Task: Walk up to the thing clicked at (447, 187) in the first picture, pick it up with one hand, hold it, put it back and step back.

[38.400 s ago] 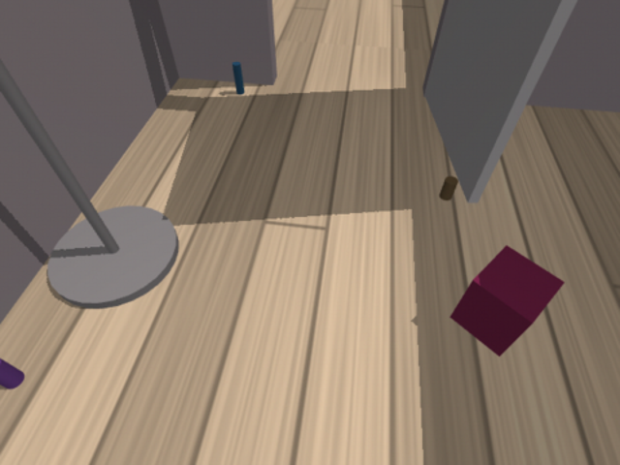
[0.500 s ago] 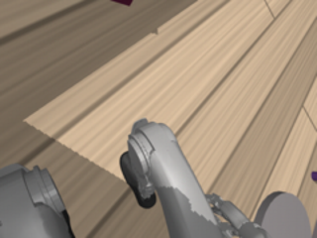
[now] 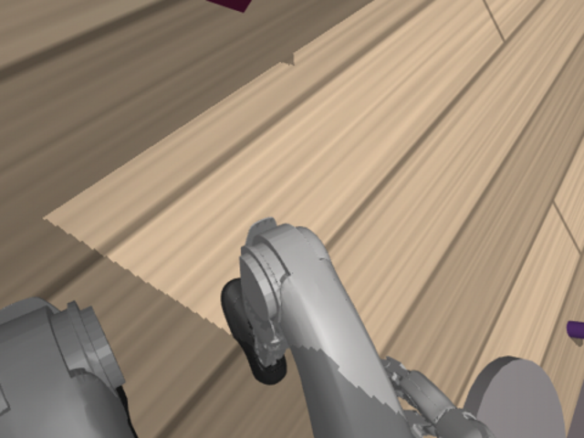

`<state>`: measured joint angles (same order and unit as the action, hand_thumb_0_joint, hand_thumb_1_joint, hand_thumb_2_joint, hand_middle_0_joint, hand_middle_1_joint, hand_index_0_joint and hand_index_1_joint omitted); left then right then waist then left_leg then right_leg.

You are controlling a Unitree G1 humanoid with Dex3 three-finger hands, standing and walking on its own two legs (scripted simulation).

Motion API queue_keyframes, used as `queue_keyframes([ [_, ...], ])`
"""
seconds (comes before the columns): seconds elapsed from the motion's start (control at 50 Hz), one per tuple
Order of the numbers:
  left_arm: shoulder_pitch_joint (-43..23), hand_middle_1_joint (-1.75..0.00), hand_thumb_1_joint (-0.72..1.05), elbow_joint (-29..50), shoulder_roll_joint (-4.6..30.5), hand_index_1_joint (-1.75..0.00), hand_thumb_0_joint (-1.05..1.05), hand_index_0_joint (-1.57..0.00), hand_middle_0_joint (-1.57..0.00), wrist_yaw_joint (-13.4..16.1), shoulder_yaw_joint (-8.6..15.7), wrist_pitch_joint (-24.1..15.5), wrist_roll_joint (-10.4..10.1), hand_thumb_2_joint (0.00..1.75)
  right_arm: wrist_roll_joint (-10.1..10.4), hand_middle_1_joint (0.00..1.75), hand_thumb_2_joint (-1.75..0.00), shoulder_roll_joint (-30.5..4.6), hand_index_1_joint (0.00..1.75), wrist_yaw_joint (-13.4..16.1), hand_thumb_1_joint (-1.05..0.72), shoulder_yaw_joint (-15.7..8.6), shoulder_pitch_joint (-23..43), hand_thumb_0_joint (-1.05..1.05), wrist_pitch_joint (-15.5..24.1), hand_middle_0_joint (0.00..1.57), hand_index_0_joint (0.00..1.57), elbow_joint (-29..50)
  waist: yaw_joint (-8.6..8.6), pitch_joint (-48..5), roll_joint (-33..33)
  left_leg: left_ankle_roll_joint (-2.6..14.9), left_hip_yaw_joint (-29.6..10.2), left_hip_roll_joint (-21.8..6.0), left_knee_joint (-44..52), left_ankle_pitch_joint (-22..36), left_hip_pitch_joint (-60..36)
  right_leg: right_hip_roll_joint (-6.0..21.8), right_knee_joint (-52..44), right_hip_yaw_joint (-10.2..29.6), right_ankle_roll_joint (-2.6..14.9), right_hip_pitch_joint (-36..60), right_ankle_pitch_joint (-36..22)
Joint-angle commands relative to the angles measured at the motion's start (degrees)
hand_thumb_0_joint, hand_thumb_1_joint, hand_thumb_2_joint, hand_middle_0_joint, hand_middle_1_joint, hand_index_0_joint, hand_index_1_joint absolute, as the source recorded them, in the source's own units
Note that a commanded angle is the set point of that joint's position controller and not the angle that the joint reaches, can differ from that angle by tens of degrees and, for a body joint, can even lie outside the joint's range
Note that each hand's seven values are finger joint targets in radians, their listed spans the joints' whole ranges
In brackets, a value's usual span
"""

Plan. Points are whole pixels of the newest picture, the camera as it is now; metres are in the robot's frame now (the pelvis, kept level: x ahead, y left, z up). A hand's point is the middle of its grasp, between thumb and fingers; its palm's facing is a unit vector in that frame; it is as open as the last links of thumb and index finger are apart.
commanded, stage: close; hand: left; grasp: from above
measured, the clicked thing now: out of the picture +0.49 +0.35 -0.26
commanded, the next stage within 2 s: settle in 0.14 s
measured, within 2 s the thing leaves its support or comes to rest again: neither
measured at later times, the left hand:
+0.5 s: hand out of the picture +0.48 +0.37 -0.22, palm faces -0.43 -0.13 -0.89, open 8.2 cm
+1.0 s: hand out of the picture +0.48 +0.38 -0.13, palm faces -0.42 -0.11 -0.90, open 5.7 cm
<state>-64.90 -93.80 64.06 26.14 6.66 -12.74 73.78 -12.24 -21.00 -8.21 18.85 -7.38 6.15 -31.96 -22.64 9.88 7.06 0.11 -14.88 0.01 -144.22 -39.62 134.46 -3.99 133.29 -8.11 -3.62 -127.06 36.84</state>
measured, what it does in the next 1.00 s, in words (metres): stands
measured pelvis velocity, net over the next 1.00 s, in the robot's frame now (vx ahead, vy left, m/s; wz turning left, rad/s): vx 0.00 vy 0.00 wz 0.05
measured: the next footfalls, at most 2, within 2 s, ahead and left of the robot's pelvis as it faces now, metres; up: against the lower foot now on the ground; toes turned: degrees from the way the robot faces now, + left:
none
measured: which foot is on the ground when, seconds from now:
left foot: down 0.00-1.00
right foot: down 0.00-1.00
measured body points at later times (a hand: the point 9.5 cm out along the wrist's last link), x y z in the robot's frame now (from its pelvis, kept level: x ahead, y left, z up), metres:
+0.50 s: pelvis +0.00 +0.00 +0.00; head +0.28 +0.14 +0.32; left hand +0.49 +0.38 -0.17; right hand +0.06 -0.26 -0.04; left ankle +0.07 +0.12 -0.28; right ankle +0.12 -0.13 -0.28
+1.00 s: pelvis +0.00 +0.00 +0.03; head +0.26 +0.13 +0.38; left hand +0.50 +0.38 -0.08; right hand +0.10 -0.26 -0.05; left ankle +0.07 +0.12 -0.28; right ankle +0.12 -0.13 -0.28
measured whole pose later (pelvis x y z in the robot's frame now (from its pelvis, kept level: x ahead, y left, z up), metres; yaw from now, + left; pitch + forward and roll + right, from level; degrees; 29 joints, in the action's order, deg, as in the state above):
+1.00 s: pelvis +0.00 +0.00 +0.03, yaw +3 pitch +34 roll -14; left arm -60.4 -73.3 53.2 10.5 3.9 -7.0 69.4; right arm -7.6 -18.3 -8.3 9.9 -8.5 0.2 -31.8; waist -17.2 1.5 0.5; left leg 1.5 -10.4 0.6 -137.0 -38.5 133.9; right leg -1.6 128.5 -5.3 -2.7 -126.3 37.8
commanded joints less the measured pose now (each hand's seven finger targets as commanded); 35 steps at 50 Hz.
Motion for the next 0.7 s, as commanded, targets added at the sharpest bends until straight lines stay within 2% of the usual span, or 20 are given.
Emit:
queue_keyframes([
  [0.0,-14.91,-0.97,0.19,6.67,13.42,-0.92,0.00,-0.57,-0.52,1.65,-0.24,0.57,-1.05,0.76,0.09,0.30,-0.90,-19.42,0.30,1.07,-0.90,-6.24,-11.03,0.00,0.13,0.20,0.20,-0.26,-3.57,-32.79,-29.29,0.44,5.54,-2.03,14.48,9.32,-27.88,-0.65,-11.40,-7.01,5.36,15.96,-10.34],
  [0.04,-14.54,-0.95,0.19,7.37,13.80,-0.89,0.00,-0.57,-0.52,1.25,-0.61,0.06,-0.53,0.73,-0.12,0.30,-0.90,-19.26,0.30,1.04,-0.90,-6.06,-10.69,0.00,0.27,0.20,0.20,-0.85,-3.07,-33.56,-30.80,0.03,5.27,-2.21,14.69,10.45,-29.95,-0.86,-11.05,-7.33,5.45,15.69,-10.92],
  [0.06,-14.10,-0.93,0.21,7.18,16.18,-0.88,0.00,-0.59,-0.54,1.22,0.96,-0.16,-0.32,0.71,-0.16,0.30,-0.90,-19.87,0.30,1.14,-0.90,-6.19,-10.96,0.00,0.13,0.20,0.20,-1.18,-2.85,-34.15,-30.87,-0.09,4.97,-2.24,14.30,11.21,-30.31,-0.84,-10.79,-7.64,5.55,15.58,-11.09],
  [0.12,-13.89,-0.92,0.26,8.84,17.48,-0.87,0.00,-0.63,-0.58,0.93,1.58,-0.85,-0.69,0.71,-0.23,0.30,-0.90,-19.48,0.30,1.18,-0.90,-5.90,-10.70,0.00,-0.24,0.20,0.20,-0.48,-2.61,-36.86,-30.35,0.23,5.71,-2.17,13.69,12.05,-29.50,-0.85,-11.30,-7.26,5.39,19.13,-12.06],
  [0.16,-15.26,-0.93,0.28,11.02,16.21,-0.87,0.00,-0.64,-0.59,0.77,1.24,-1.01,-1.06,0.69,-0.48,0.30,-0.90,-19.62,0.30,1.07,-0.90,-6.11,-11.29,0.00,-0.15,0.20,0.20,-0.41,-2.92,-38.10,-31.61,-0.07,5.21,-2.33,13.73,13.70,-31.91,-0.78,-10.98,-7.60,5.44,18.75,-13.19],
  [0.18,-16.06,-0.92,0.29,12.28,14.90,-0.86,0.00,-0.65,-0.59,0.38,-0.06,-1.12,-1.03,0.68,-0.36,0.30,-0.90,-19.50,0.30,0.94,-0.90,-6.05,-10.95,0.00,0.02,0.20,0.20,-0.38,-2.98,-37.93,-33.29,-0.42,4.95,-2.37,13.60,14.87,-33.46,-0.76,-10.72,-7.69,5.65,17.49,-13.65],
  [0.2,-15.15,-0.92,0.30,11.79,16.82,-0.86,0.00,-0.65,-0.59,0.61,1.41,-1.36,-1.41,0.68,-0.43,0.30,-0.90,-19.76,0.30,1.04,-0.90,-6.16,-10.99,0.00,-0.19,0.20,0.20,-0.92,-2.66,-39.20,-33.55,-0.52,4.52,-2.66,13.85,15.21,-34.54,-0.95,-10.59,-8.08,5.52,17.72,-13.73],
  [0.22,-15.13,-0.92,0.32,12.75,17.64,-0.85,0.00,-0.67,-0.61,0.61,1.80,-1.35,-0.89,0.67,-0.47,0.30,-0.90,-20.12,0.30,0.88,-0.90,-6.18,-12.03,0.00,-0.16,0.20,0.20,-1.00,-3.11,-38.65,-34.72,-0.65,4.49,-2.64,13.76,16.90,-35.45,-0.69,-10.30,-7.92,5.46,17.70,-14.80],
  [0.26,-14.55,-0.89,0.23,11.97,17.56,-0.84,0.00,-0.66,-0.61,0.79,2.40,-1.30,-0.97,0.68,-0.54,0.30,-0.90,-19.84,0.30,0.78,-0.92,-6.29,-11.90,0.00,-0.51,0.20,0.20,-1.19,-2.64,-38.78,-33.92,-0.79,4.25,-2.73,13.81,17.49,-34.89,-0.74,-10.03,-8.19,5.55,17.55,-15.22],
  [0.3,-15.27,-0.90,0.23,12.48,17.09,-0.85,0.00,-0.66,-0.61,0.63,2.06,-1.26,-0.96,0.70,-0.54,0.30,-0.90,-19.62,0.30,0.80,-0.92,-6.38,-11.91,0.00,-0.73,0.20,0.20,-1.41,-2.74,-38.45,-33.97,-0.47,5.03,-2.58,13.53,16.25,-33.53,-0.88,-10.73,-7.79,5.57,18.03,-14.56],
  [0.32,-16.27,-0.92,0.22,13.70,15.29,-0.87,0.00,-0.65,-0.60,0.57,0.61,-1.35,-0.95,0.71,-0.52,0.30,-0.90,-19.05,0.30,0.74,-0.92,-6.24,-11.15,0.00,-0.60,0.20,0.20,-0.61,-2.50,-38.78,-34.16,-0.42,5.24,-2.54,13.50,15.85,-33.54,-0.95,-10.96,-7.70,5.58,18.18,-14.55],
  [0.34,-16.45,-0.92,0.24,14.32,15.32,-0.87,0.00,-0.67,-0.62,0.56,0.44,-1.27,-1.14,0.72,-0.47,0.30,-0.90,-18.46,0.30,0.59,-0.92,-6.15,-11.29,0.00,-0.52,0.20,0.20,-1.24,-2.24,-39.44,-35.01,-0.26,5.53,-2.60,13.83,15.72,-33.96,-1.04,-11.08,-7.46,5.30,18.94,-14.80],
  [0.4,-15.65,-0.90,0.29,15.42,17.37,-0.85,0.00,-0.70,-0.66,0.28,1.62,-0.70,-0.50,0.72,-0.23,0.30,-0.90,-19.20,0.30,0.48,-0.92,-6.58,-11.88,0.00,-0.57,0.20,0.20,-1.41,-1.38,-38.30,-35.73,-0.44,5.78,-2.23,14.19,15.03,-33.00,-0.84,-11.03,-7.50,5.62,17.91,-14.26],
  [0.44,-15.84,-0.90,0.33,17.06,16.82,-0.85,0.00,-0.74,-0.69,-0.20,1.63,-0.33,-0.56,0.73,-0.03,0.30,-0.90,-19.00,0.30,0.33,-0.91,-7.18,-11.83,0.00,-0.65,0.20,0.20,-1.08,-1.06,-39.85,-36.65,-0.73,5.33,-2.43,15.06,15.51,-35.43,-0.72,-10.78,-7.49,5.71,16.92,-13.99],
  [0.46,-17.54,-0.89,0.35,19.77,17.51,-0.84,0.00,-0.75,-0.70,-0.27,2.48,-0.42,-0.67,0.73,0.07,0.30,-0.90,-19.10,0.30,0.22,-0.92,-7.69,-12.28,0.00,-0.79,0.20,0.20,-1.18,-1.09,-41.08,-37.80,-0.96,5.03,-2.46,15.31,16.36,-36.64,-0.59,-10.60,-7.50,5.85,16.37,-14.22],
  [0.5,-16.80,-0.89,0.37,20.96,15.71,-0.84,0.00,-0.77,-0.72,-0.65,2.36,0.16,-1.27,0.72,0.18,0.30,-0.90,-18.57,0.30,0.11,-0.92,-8.13,-12.14,0.00,-0.89,0.20,0.20,-0.53,-0.71,-42.84,-37.74,-0.82,5.24,-2.34,15.68,16.28,-36.73,-0.56,-11.15,-7.45,5.89,17.51,-14.53],
  [0.58,-14.97,-0.85,0.42,26.34,15.52,-0.79,0.00,-0.80,-0.75,-1.75,3.51,1.74,-2.34,0.65,1.19,0.30,-0.90,-18.14,0.30,-0.08,-0.91,-10.06,-12.13,0.00,-1.36,0.20,0.20,-0.27,1.93,-47.69,-40.82,-0.98,5.74,-2.14,17.38,18.24,-39.87,-0.17,-11.07,-6.29,6.17,16.99,-15.86],
  [0.6,-15.52,-0.85,0.43,27.56,15.01,-0.79,0.00,-0.81,-0.75,-2.23,3.57,2.10,-2.38,0.65,1.41,0.30,-0.90,-17.62,0.30,-0.18,-0.91,-10.64,-12.54,0.00,-1.39,0.20,0.20,-0.36,1.86,-48.57,-41.25,-0.92,5.84,-2.16,17.42,18.69,-40.70,-0.19,-11.25,-5.99,6.23,16.75,-16.01],
  [0.62,-15.49,-0.83,0.43,28.88,14.94,-0.78,0.00,-0.81,-0.75,-2.69,3.79,2.53,-2.88,0.64,1.63,0.30,-0.90,-17.52,0.30,-0.16,-0.91,-11.27,-12.15,0.00,-1.61,0.20,0.20,-0.27,2.61,-49.46,-41.11,-0.83,6.10,-2.12,17.52,18.49,-40.67,-0.11,-11.37,-5.73,6.35,16.10,-15.75],
  [0.68,-16.57,-0.80,0.43,30.07,11.13,-0.75,0.00,-0.82,-0.77,-4.42,2.05,3.69,-3.08,0.63,2.52,0.30,-0.90,-16.03,0.30,-0.26,-0.91,-11.85,-12.68,0.00,-2.13,0.20,0.20,-0.73,2.07,-47.96,-39.21,-0.30,6.99,-1.69,18.07,15.56,-36.94,-0.02,-12.17,-5.01,6.44,15.48,-14.49],
])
